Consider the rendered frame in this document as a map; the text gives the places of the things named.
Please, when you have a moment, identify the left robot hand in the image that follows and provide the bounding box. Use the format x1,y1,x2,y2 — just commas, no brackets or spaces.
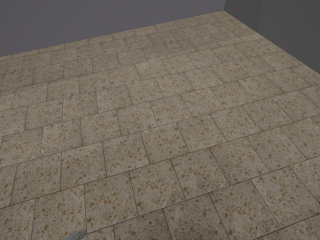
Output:
63,229,87,240

